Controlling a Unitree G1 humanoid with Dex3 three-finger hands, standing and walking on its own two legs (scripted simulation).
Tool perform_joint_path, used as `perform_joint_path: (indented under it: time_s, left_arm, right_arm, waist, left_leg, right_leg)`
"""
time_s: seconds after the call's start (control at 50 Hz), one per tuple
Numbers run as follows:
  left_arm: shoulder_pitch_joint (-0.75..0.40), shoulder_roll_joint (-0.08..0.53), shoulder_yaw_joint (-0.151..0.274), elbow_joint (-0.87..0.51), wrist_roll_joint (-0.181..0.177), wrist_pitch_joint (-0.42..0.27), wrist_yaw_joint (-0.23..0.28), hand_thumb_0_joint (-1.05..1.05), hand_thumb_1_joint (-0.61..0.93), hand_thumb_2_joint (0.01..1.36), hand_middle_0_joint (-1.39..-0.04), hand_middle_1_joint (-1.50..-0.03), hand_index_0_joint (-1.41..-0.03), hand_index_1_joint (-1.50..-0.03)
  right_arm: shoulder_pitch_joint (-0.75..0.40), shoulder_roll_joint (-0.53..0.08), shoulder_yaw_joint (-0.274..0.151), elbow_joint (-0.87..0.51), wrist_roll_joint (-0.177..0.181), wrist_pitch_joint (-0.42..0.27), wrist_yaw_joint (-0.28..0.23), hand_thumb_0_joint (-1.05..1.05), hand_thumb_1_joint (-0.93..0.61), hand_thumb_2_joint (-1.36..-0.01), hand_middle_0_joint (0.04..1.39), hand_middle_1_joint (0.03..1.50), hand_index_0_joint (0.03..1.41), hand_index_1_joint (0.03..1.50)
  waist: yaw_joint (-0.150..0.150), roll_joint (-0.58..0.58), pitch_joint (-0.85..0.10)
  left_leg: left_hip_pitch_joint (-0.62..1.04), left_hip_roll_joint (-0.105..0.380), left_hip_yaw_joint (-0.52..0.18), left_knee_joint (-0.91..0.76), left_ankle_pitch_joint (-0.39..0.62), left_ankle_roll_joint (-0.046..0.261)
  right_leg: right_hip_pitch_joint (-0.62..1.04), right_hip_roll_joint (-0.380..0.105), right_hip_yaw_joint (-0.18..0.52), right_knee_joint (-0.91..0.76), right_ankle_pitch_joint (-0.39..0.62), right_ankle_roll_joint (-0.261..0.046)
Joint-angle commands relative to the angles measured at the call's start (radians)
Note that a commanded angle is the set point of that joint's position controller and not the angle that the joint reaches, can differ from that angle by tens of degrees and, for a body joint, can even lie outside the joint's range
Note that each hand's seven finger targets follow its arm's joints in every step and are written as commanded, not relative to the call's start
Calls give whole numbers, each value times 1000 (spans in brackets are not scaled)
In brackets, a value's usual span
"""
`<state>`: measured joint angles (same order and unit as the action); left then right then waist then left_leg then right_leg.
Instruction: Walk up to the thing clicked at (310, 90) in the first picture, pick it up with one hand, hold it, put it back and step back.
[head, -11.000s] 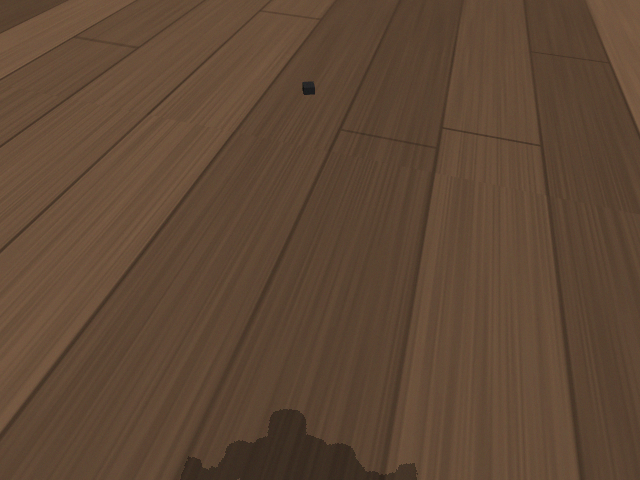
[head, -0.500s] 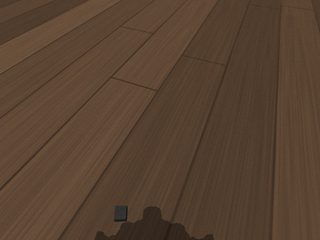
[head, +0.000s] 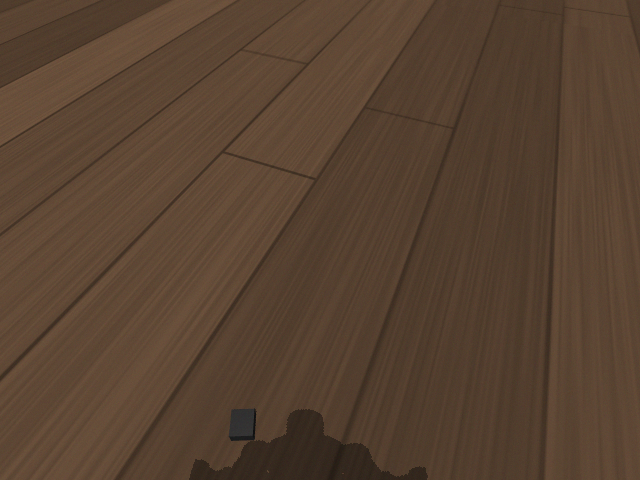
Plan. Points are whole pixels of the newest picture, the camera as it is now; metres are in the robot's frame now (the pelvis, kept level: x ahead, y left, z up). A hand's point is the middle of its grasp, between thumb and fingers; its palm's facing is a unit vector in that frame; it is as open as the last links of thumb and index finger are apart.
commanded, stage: rise first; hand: left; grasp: from above
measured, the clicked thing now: (242, 424) +0.40 +0.22 -0.76
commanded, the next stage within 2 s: none
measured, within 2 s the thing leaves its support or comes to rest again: neither
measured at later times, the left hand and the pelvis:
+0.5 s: hand out of the picture +0.14 +0.26 -0.19, palm faces -0.11 -0.91 -0.40, open 12.1 cm; pelvis -0.01 +0.01 -0.04, yaw +0 degrees
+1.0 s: hand out of the picture +0.13 +0.28 -0.32, palm faces -0.36 -0.72 -0.60, open 14.2 cm; pelvis -0.04 +0.02 -0.17, yaw +1 degrees
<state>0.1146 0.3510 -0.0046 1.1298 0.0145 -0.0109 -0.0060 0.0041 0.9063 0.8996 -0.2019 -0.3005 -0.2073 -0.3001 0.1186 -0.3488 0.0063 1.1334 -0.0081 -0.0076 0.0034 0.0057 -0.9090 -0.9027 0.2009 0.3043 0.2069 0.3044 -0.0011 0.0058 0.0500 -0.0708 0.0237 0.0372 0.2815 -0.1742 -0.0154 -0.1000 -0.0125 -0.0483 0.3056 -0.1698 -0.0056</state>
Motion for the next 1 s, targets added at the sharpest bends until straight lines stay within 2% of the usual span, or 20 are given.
perform_joint_path:
  time_s: [0.0, 0.06, 0.08, 0.1, 0.12, 0.14, 0.18, 0.22, 0.26, 0.42, 0.52, 0.56, 0.6, 0.66, 0.68, 0.76, 0.84, 0.9, 0.96, 0.98]
  left_arm:
    - [-33, 214, 42, -58, -4, -24, 16, 0, 899, 900, -200, -300, -200, -300]
    - [-42, 219, 45, -60, -6, -22, 16, 0, 819, 949, -126, -380, -150, -380]
    - [-393, 44, 43, -411, -56, -110, 32, 0, 739, 892, -195, -460, -192, -460]
    - [-470, 96, 61, -339, -52, -101, 37, 0, 659, 871, -209, -540, -193, -540]
    - [-287, 173, 118, -151, -34, -57, 42, 0, 579, 870, -210, -620, -197, -620]
    - [-215, 197, 137, -107, -22, -43, 32, 0, 499, 908, -194, -673, -173, -694]
    - [-314, 269, 171, -176, 18, -55, 18, 0, 347, 914, -190, -806, -183, -814]
    - [-136, 216, 181, -56, 75, -34, -9, 0, 187, 910, -161, -915, -174, -902]
    - [-59, 226, 216, -114, 111, -25, -17, 0, 27, 920, -168, -938, -167, -939]
    - [-101, 130, 156, -280, 172, 91, 28, 0, -562, 996, -124, -1021, -91, -1055]
    - [-78, 141, 192, -439, 211, 61, 45, 0, -598, 1006, -87, -1074, -68, -1093]
    - [-33, 116, 177, -484, 232, 51, 50, 0, -593, 1016, -81, -1075, -62, -1095]
    - [-6, 151, 198, -564, 267, 50, 60, 0, -603, 1038, -81, -1082, -53, -1111]
    - [70, 104, 167, -642, 297, 65, 62, 0, -602, 1041, -80, -1069, -52, -1098]
    - [87, 123, 185, -672, 304, 72, 66, 0, -611, 1040, -80, -1067, -53, -1095]
    - [97, 113, 166, -778, 320, 100, 76, 0, -611, 1032, -81, -1071, -56, -1097]
    - [-37, 119, 134, -683, 399, 86, 86, 0, -603, 1021, -74, -1080, -57, -1097]
    - [-100, 156, 148, -674, 462, 36, 102, 0, -571, 1006, -72, -1085, -61, -1097]
    - [-116, 124, 86, -654, 527, -8, 119, 0, -554, 1003, -71, -1092, -64, -1099]
    - [-143, 141, 94, -625, 549, -24, 131, 0, -540, 1012, -60, -1069, -49, -1081]
  right_arm:
    - [-39, -217, -42, -59, -4, -20, -11, 0, -900, -900, 200, 300, 200, 300]
    - [-32, -210, -41, -61, -6, -20, -11, 0, -899, -910, 200, 303, 201, 303]
    - [-23, -44, 4, -343, 69, -71, -34, 0, -917, -902, 199, 300, 200, 300]
    - [28, -74, -5, -291, 70, -71, -44, 0, -862, -890, 199, 300, 200, 300]
    - [59, -103, -19, -275, 65, -59, -49, 0, -853, -891, 199, 300, 200, 300]
    - [65, -105, -30, -300, 65, -49, -49, 0, -851, -890, 200, 300, 200, 300]
    - [100, -101, -56, -336, 53, -55, -61, 0, -884, -899, 200, 300, 200, 300]
    - [139, -90, -78, -361, 32, -62, -50, 0, -893, -902, 200, 300, 200, 300]
    - [144, -85, -95, -408, 26, -65, -43, 0, -896, -903, 200, 300, 200, 300]
    - [93, -64, -97, -563, 35, -81, -29, 0, -877, -899, 201, 300, 200, 300]
    - [117, -51, -107, -602, 23, -123, -24, 0, -889, -902, 200, 300, 200, 300]
    - [113, -44, -105, -618, 18, -138, -26, 0, -878, -899, 200, 300, 200, 300]
    - [110, -47, -108, -629, 15, -144, -31, 0, -867, -897, 200, 300, 200, 300]
    - [103, -42, -111, -651, 14, -149, -31, 0, -874, -898, 200, 300, 200, 300]
    - [99, -44, -111, -654, 14, -153, -32, 0, -886, -901, 200, 300, 200, 300]
    - [77, -48, -112, -675, 17, -166, -33, 0, -890, -903, 200, 300, 200, 300]
    - [46, -54, -104, -662, 14, -189, -31, 0, -880, -900, 200, 300, 200, 300]
    - [44, -70, -111, -663, 13, -207, -21, 0, -855, -896, 200, 300, 200, 300]
    - [42, -77, -115, -654, 16, -220, -13, 0, -840, -893, 200, 300, 200, 300]
    - [35, -85, -120, -646, 16, -222, -10, 0, -813, -886, 200, 300, 200, 300]
  waist:
    - [2, -13, -65]
    - [-3, -12, -71]
    - [-116, 23, 38]
    - [-84, -12, -22]
    - [-67, -54, -12]
    - [-33, -44, -20]
    - [-25, -39, -179]
    - [-17, -57, -247]
    - [35, 8, -344]
    - [-5, -14, -238]
    - [-7, -7, -330]
    - [-9, 8, -341]
    - [-1, 55, -387]
    - [-13, 61, -418]
    - [-7, 70, -434]
    - [-27, 76, -457]
    - [-54, 52, -408]
    - [-43, 62, -502]
    - [-56, 56, -574]
    - [-53, 68, -588]
  left_leg:
    - [0, 122, -98, -32, 101, 32]
    - [-8, 121, -96, -35, 109, 29]
    - [-154, -31, 21, 42, -12, 32]
    - [-141, -32, 13, 62, -26, 38]
    - [-167, -38, 18, 81, -53, 41]
    - [-201, -33, 18, 112, -27, 38]
    - [-202, -36, 10, 171, 31, 40]
    - [-279, -42, 0, 260, 89, 37]
    - [-293, -56, 4, 302, 145, 26]
    - [-444, -35, -14, 407, -2, 20]
    - [-546, -27, -20, 554, -38, 24]
    - [-585, -25, -22, 602, -46, 23]
    - [-602, -21, -27, 643, -31, 17]
    - [-627, -15, -41, 685, -23, 15]
    - [-635, -12, -49, 701, -8, 15]
    - [-691, -1, -75, 763, -32, 12]
    - [-879, -2, -91, 887, -140, 15]
    - [-956, -14, -80, 985, -165, 16]
    - [-1014, -18, -88, 1061, -173, 15]
    - [-1047, -19, -93, 1095, -180, 13]
  right_leg:
    - [3, -133, 119, -57, 134, -15]
    - [12, -135, 119, -49, 145, -18]
    - [-219, 1, 41, 12, 49, -3]
    - [-158, -2, 29, 19, 13, 0]
    - [-163, 5, 19, 26, -32, -5]
    - [-182, 4, 16, 60, -23, -9]
    - [-157, -3, 24, 128, 56, -4]
    - [-174, -7, 23, 221, 129, -5]
    - [-150, -7, 25, 272, 174, -12]
    - [-379, 16, 5, 357, -26, -15]
    - [-502, 13, 13, 504, -64, -16]
    - [-553, 13, 14, 561, -73, -18]
    - [-593, 12, 18, 614, -66, -21]
    - [-649, 14, 15, 666, -71, -22]
    - [-669, 13, 12, 687, -73, -23]
    - [-781, 11, 6, 766, -108, -23]
    - [-967, 8, 4, 898, -187, -22]
    - [-1051, 3, 10, 998, -203, -23]
    - [-1130, 0, 11, 1083, -197, -23]
    - [-1174, -2, 13, 1121, -200, -24]
